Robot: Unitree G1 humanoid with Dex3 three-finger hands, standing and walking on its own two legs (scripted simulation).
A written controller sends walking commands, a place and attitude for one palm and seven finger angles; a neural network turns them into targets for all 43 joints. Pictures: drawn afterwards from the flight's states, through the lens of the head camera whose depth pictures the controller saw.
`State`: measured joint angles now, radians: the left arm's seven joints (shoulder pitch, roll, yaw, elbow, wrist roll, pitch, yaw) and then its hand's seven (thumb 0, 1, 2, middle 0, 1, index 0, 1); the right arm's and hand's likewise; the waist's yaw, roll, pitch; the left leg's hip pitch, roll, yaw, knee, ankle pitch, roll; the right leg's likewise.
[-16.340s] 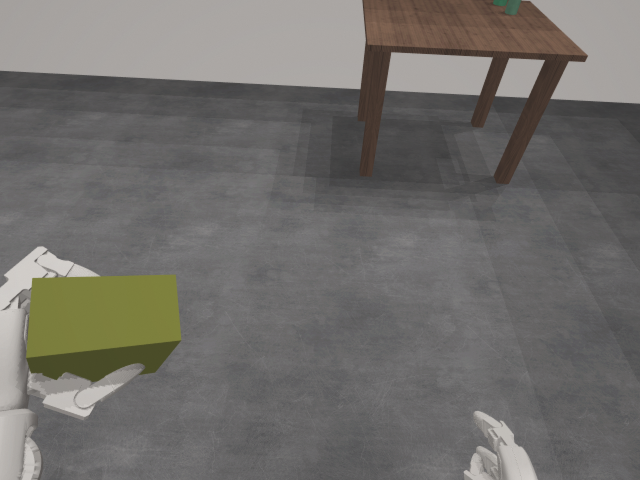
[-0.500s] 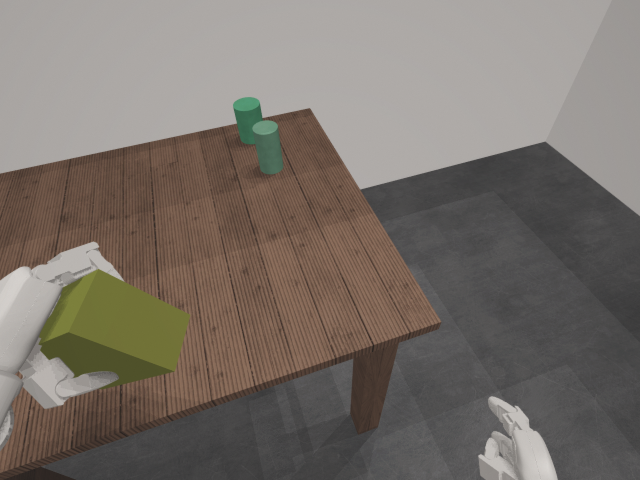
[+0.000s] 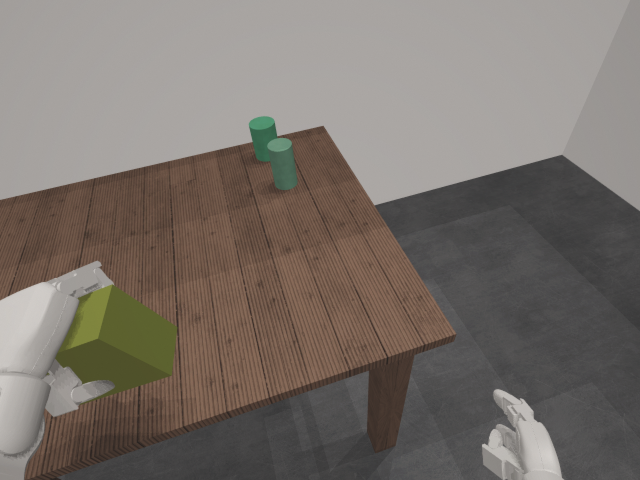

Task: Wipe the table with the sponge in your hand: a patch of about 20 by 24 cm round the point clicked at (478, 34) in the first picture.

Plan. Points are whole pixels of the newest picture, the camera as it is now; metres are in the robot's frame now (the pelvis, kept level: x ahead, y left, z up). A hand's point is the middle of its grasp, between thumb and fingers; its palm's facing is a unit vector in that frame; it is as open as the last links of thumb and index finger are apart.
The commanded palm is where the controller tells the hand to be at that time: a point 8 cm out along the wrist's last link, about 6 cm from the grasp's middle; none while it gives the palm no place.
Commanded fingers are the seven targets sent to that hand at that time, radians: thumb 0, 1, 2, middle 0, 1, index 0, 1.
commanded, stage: turn the palm down, sponge in hand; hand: left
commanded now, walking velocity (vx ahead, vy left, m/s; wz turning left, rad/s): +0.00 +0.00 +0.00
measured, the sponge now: (104, 354) +0.22 +0.28 +0.09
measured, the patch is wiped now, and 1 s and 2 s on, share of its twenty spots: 0.00 0.00 0.00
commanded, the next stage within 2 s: move the sponge above the wiping area in 0.96 s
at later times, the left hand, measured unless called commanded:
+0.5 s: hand (62, 341) +0.22 +0.32 +0.11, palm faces +0.03 -0.12 -0.99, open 10.4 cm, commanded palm +0.19 +0.31 +0.17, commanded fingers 0.00 0.10 1.30 -1.20 -1.60 -1.20 -1.60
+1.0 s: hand (71, 345) +0.22 +0.31 +0.11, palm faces +0.00 -0.08 -1.00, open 10.4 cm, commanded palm +0.19 +0.30 +0.17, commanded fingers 0.00 0.10 1.30 -1.20 -1.60 -1.20 -1.60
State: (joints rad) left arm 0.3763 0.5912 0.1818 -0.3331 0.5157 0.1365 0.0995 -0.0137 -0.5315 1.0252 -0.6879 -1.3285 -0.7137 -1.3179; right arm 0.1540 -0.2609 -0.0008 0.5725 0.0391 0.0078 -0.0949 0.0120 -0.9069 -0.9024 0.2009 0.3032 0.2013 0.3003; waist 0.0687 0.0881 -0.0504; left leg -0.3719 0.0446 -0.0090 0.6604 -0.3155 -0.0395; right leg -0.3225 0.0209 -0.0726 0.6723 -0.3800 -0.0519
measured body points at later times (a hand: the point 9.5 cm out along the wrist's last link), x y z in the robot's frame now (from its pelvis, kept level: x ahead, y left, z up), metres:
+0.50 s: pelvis +0.00 +0.03 +0.02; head +0.00 -0.01 +0.47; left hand +0.22 +0.32 +0.16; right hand +0.25 -0.17 -0.07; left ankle +0.02 +0.15 -0.72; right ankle -0.01 -0.08 -0.72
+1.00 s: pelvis +0.00 +0.02 +0.02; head +0.00 -0.02 +0.47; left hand +0.21 +0.31 +0.16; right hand +0.26 -0.17 -0.06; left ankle +0.02 +0.15 -0.72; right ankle -0.01 -0.08 -0.72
